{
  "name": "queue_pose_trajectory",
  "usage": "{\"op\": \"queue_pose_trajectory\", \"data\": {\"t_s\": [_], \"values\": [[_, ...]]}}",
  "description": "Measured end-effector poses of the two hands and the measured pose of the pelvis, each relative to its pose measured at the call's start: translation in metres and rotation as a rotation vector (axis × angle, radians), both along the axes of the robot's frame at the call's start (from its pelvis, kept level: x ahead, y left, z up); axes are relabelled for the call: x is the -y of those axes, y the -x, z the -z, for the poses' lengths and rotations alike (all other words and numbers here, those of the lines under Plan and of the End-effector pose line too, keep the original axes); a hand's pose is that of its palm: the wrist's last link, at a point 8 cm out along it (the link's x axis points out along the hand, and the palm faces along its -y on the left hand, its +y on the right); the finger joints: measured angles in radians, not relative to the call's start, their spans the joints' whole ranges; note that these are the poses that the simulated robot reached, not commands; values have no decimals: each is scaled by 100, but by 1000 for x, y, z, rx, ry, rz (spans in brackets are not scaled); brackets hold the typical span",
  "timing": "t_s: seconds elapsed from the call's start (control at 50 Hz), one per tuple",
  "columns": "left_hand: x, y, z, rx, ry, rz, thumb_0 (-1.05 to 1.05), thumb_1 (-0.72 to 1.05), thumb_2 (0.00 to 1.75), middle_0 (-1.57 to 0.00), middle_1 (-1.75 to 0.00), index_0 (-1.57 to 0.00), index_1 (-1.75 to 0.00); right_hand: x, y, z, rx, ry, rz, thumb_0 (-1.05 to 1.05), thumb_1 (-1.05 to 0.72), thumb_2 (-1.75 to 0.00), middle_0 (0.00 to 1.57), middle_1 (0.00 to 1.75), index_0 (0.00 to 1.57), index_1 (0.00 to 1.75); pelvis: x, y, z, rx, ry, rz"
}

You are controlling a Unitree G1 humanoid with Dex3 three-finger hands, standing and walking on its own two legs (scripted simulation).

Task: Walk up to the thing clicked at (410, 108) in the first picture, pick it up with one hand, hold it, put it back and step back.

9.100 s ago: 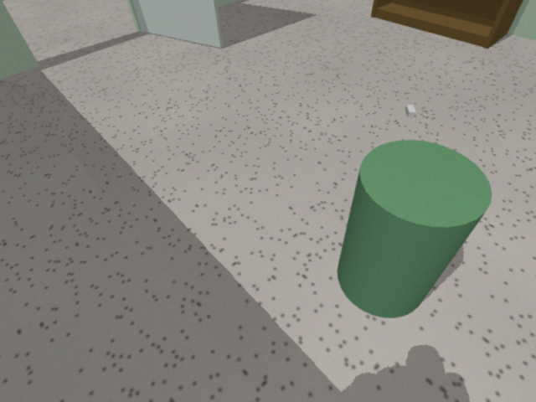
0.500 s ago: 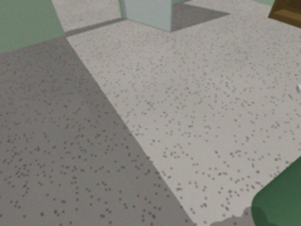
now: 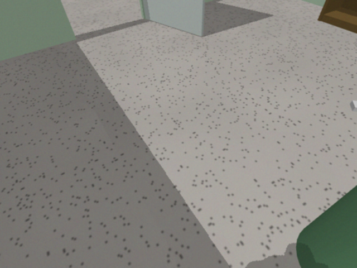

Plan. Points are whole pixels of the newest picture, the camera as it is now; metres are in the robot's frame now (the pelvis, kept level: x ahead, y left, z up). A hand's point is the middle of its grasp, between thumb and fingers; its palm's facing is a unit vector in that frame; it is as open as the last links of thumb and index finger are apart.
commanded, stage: stand
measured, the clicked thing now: (355, 106) +1.38 -1.38 -0.76
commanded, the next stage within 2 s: none
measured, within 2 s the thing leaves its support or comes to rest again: neither
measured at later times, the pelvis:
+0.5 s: pelvis -0.01 +0.01 +0.00, yaw +1 degrees
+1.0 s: pelvis +0.00 +0.01 +0.00, yaw +2 degrees
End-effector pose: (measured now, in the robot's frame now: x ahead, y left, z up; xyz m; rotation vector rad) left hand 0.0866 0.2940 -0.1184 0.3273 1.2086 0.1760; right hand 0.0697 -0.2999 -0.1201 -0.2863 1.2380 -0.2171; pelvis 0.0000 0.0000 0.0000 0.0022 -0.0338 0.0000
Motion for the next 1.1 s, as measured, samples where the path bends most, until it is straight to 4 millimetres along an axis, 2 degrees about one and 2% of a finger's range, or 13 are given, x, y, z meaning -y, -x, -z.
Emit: {"op": "queue_pose_trajectory", "data": {"t_s": [0.56, 1.1], "values": [[-14, 43, 4, -58, 0, -45, 1, 90, 90, -20, -30, -21, -30, -12, 4, 0, -9, 0, -31, 1, -90, -90, 20, 30, 20, 30, -9, 6, 0, 2, 0, -22], [-14, 27, 1, -25, -4, -39, 1, 90, 90, -20, -30, -21, -30, -14, -13, 0, 11, -1, -51, 1, -90, -90, 20, 30, 20, 30, -10, -1, 0, 0, 0, -34]]}}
